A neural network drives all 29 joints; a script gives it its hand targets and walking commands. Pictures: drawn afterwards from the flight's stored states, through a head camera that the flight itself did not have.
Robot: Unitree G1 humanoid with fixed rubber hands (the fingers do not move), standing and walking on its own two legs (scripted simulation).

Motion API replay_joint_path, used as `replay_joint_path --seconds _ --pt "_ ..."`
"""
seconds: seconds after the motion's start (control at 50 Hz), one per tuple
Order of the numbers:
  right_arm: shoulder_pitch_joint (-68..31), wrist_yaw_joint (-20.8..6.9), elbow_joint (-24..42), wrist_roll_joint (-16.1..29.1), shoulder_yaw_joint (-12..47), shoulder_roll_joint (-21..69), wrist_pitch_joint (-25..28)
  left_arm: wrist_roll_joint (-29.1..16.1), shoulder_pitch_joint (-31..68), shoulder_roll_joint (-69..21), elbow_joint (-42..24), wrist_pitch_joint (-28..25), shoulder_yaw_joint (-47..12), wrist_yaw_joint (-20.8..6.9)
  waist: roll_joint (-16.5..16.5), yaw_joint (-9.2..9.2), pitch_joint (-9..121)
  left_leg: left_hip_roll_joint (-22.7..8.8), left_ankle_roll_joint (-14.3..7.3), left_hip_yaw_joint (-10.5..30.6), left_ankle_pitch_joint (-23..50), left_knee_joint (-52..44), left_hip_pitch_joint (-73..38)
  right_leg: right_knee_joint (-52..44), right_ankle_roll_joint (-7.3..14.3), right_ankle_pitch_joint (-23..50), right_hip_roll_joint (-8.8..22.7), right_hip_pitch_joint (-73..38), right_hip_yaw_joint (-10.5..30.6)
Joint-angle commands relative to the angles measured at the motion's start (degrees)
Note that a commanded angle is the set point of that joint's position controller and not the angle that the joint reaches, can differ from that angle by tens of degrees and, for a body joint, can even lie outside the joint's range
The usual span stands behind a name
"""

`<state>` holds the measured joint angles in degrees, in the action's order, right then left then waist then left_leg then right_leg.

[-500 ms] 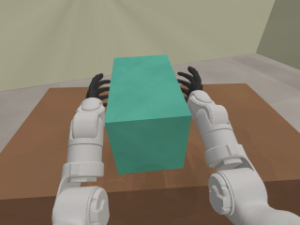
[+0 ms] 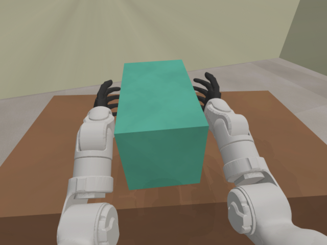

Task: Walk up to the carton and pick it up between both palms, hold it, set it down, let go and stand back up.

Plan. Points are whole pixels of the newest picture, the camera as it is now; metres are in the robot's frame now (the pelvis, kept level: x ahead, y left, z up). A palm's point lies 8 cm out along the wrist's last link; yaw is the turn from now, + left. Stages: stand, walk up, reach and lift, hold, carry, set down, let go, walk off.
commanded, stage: hold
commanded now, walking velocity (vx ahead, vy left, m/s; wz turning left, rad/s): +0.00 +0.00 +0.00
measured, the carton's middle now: (158, 117) +0.40 +0.02 +0.18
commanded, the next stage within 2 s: set down in 0.60 s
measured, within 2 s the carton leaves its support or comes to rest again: neither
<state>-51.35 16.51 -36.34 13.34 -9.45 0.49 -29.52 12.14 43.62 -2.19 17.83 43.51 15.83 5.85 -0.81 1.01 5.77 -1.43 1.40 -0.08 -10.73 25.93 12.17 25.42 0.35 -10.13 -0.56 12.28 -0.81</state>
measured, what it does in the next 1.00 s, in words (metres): stands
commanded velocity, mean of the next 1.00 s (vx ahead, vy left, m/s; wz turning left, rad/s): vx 0.00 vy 0.00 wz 0.00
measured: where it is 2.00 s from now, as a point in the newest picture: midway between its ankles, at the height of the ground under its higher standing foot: outside the picture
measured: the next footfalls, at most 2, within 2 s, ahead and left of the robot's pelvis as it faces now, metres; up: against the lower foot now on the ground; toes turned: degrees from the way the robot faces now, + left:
none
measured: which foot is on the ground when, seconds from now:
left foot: down 0.00-1.00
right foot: down 0.00-1.00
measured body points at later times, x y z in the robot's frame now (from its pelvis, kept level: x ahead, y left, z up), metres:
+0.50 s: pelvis +0.00 +0.00 +0.00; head -0.06 +0.01 +0.45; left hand +0.38 +0.15 +0.22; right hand +0.40 -0.11 +0.23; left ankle +0.04 +0.13 -0.74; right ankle +0.04 -0.11 -0.74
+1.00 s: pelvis +0.00 +0.00 +0.00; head -0.05 +0.01 +0.45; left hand +0.40 +0.15 +0.20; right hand +0.42 -0.11 +0.22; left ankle +0.04 +0.13 -0.74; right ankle +0.04 -0.11 -0.74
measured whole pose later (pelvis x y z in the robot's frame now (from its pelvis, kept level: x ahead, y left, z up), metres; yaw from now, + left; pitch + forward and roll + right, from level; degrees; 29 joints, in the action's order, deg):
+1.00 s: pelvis +0.00 +0.00 +0.00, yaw +0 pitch -5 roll +0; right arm -53.8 10.5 -49.2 -0.8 -12.2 1.6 -13.7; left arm 19.4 46.7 -2.2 30.9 30.1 19.8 2.3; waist -0.9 1.0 2.4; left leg -1.4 1.4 -0.1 -11.3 25.9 9.6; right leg 25.4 0.4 -10.7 -0.6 9.7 -0.8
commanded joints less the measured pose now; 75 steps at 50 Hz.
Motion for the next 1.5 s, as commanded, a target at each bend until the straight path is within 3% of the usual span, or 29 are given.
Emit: replay_joint_path --seconds 0.0,0.58,0.6,0.64,0.68,0.76,0.82,0.88,0.92,1.06,1.26,1.34,1.38,1.48 --pt "-45.2 -5.1 16.9 6.9 26.2 37.9 0.7 -6.9 46.0 -34.7 -8.9 -3.1 -26.0 -9.3 0.5 5.43 21.1 4.5 -0.8 1.0 0.8 -7.5 -6.6 -8.4 -3.9 6.5 -2.6 -15.4 -0.1" --pt "-45.5 -5.3 17.7 7.1 26.2 37.8 1.0 -7.6 46.6 -35.6 -10.2 -3.3 -27.2 -9.1 1.1 5.84 22.2 4.4 -0.6 1.2 1.7 -7.2 -6.8 -8.0 -3.6 7.2 -2.8 -15.7 -0.1" --pt "-48.0 -6.1 14.4 6.5 24.5 36.7 1.5 -8.1 49.4 -34.8 -4.9 -3.3 -25.8 -9.5 0.7 5.71 20.4 4.6 -1.3 0.3 1.9 -6.1 -6.1 -7.6 -3.7 7.1 -2.7 -15.0 -0.6" --pt "-50.2 -6.6 14.6 6.0 24.2 36.9 2.9 -8.3 51.0 -35.2 -5.0 -4.5 -25.4 -9.6 0.7 5.23 22.4 4.4 -1.2 0.6 2.3 -6.0 -6.9 -7.8 -3.6 6.8 -2.8 -15.1 -0.7" --pt "-51.3 -7.2 13.9 4.3 22.2 36.4 4.6 -8.1 51.8 -35.4 -3.8 -5.9 -24.6 -9.7 0.8 5.75 22.1 4.1 -0.9 0.9 0.9 -6.5 -7.0 -8.4 -3.5 5.0 -2.5 -13.8 -1.0" --pt "-51.6 -9.1 7.8 -1.6 17.5 37.0 10.3 -5.3 54.6 -33.7 -0.9 -10.2 -19.9 -10.9 1.1 4.84 20.3 3.8 -0.7 0.6 -1.8 -7.9 -8.0 -9.4 -3.3 0.4 -1.7 -12.4 -1.9" --pt "-50.6 -11.2 2.4 -8.1 11.7 36.8 16.1 -0.4 52.8 -31.3 4.9 -14.1 -12.6 -12.4 -0.6 2.32 16.6 3.6 -1.6 -0.6 -4.1 -9.7 -7.1 -9.7 -3.3 -3.7 -0.9 -14.3 -2.8" --pt "-47.5 -12.9 -6.3 -11.9 6.4 35.2 20.0 3.0 50.6 -30.5 9.6 -16.3 -8.4 -13.6 -0.9 1.76 13.5 3.8 -2.1 -1.9 -4.3 -10.6 -6.9 -9.4 -3.6 -5.0 -0.6 -15.9 -4.0" --pt "-47.3 -13.5 -8.2 -12.7 6.0 34.6 22.7 3.0 50.4 -30.5 9.5 -17.9 -8.1 -13.3 -1.2 1.25 13.8 3.8 -2.1 -2.5 -2.3 -10.7 -7.3 -9.3 -3.8 -3.7 -0.7 -16.7 -4.6" --pt "-51.1 -14.1 -3.8 -10.8 11.4 35.8 28.9 -1.7 51.4 -35.5 6.9 -22.7 -16.4 -10.0 0.4 0.68 24.3 3.2 -0.3 -2.4 9.1 -7.3 -12.6 -7.8 -3.5 6.5 -2.2 -17.7 -5.2" --pt "-42.6 -14.5 -8.9 -9.6 11.6 31.7 28.9 0.8 42.1 -33.9 8.7 -23.2 -15.0 -8.2 0.9 -0.21 21.9 2.8 0.3 -2.2 14.4 -6.1 -15.7 -8.5 -3.1 9.7 -2.8 -16.7 -4.9" --pt "-41.9 -14.4 -7.7 -8.7 13.2 31.0 29.1 -0.2 41.4 -34.5 7.0 -23.6 -16.7 -7.9 1.1 0.24 23.2 2.6 0.8 -1.6 17.9 -5.1 -17.2 -8.3 -3.1 13.1 -3.0 -16.5 -4.9" --pt "-41.6 -14.6 -7.6 -8.4 13.8 30.6 29.0 0.4 40.1 -34.1 7.5 -23.6 -15.9 -7.6 1.0 -0.75 23.4 2.7 0.7 -1.6 18.3 -4.9 -17.2 -8.4 -3.0 13.1 -3.2 -16.5 -4.6" --pt "-41.9 -15.2 -7.1 -8.3 14.1 29.5 29.4 0.3 39.8 -34.9 7.4 -24.0 -16.5 -6.9 1.6 -0.85 24.0 2.3 1.0 -1.1 19.7 -4.4 -18.5 -8.5 -2.6 13.8 -3.4 -15.2 -4.8"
